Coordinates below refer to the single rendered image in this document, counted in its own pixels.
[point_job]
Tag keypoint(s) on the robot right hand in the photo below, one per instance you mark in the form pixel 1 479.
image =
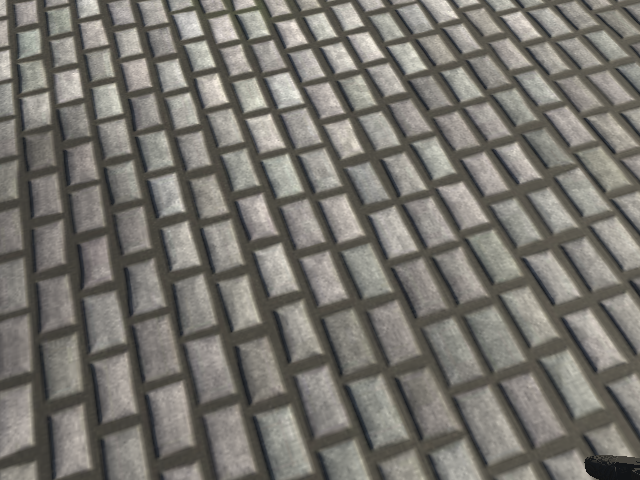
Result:
pixel 609 467

